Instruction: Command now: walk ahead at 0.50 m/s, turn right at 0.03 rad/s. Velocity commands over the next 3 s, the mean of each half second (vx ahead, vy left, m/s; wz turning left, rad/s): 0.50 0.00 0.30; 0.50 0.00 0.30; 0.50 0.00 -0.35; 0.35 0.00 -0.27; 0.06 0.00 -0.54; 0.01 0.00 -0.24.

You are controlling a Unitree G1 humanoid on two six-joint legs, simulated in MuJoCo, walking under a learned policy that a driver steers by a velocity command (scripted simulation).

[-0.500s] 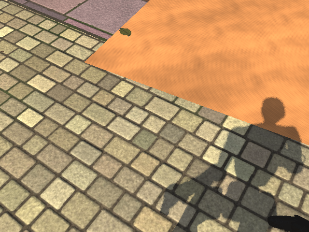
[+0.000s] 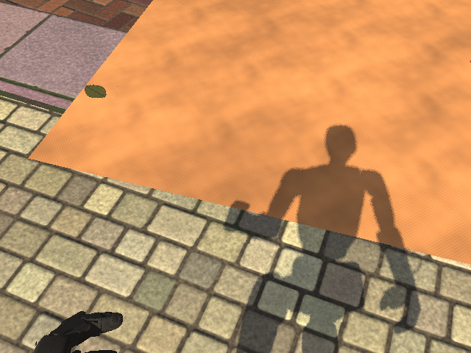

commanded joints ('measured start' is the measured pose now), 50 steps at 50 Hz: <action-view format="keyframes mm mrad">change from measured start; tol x32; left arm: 1 340 227 88 16 17 -10 19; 50 -75 105 29 -1 -8 -20 -9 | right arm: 1 -53 -108 -12 -78 -23 -7 -11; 23 -430 -15 -4 -249 -3 3 51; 29 30 -240 -106 -179 -1 27 19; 50 -60 -144 -51 -95 -17 -15 -7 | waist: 1 227 -5 -237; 50 17 83 59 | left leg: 1 -251 136 -30 451 533 87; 3 -769 2 -116 930 -183 25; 24 -727 77 40 295 324 67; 28 -194 -58 102 208 268 174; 30 393 357 -795 42 150 459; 38 -207 185 -267 -119 566 306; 50 35 248 -125 -104 485 201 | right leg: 1 566 -142 152 5 28 -113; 3 857 -362 700 -166 -318 -267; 10 335 -225 165 -344 30 -176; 22 552 -246 -120 -328 210 -106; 27 601 -241 -196 38 829 -49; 28 482 -201 -218 259 759 -14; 30 -196 89 -45 903 -531 76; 31 -303 27 112 938 -491 53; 50 -200 -47 24 61 79 11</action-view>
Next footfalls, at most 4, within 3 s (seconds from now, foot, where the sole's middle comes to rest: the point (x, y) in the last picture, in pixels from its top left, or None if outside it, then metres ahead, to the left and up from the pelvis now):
0.02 right None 0.16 -0.12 -0.77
0.56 left None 0.43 0.15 -0.77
1.10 right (205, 254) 0.79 0.05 -0.77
1.60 left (130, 198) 1.03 0.29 -0.77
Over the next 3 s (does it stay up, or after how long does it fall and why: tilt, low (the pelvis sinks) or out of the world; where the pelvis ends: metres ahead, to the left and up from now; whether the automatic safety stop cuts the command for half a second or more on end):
stays up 1.13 0.18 0.01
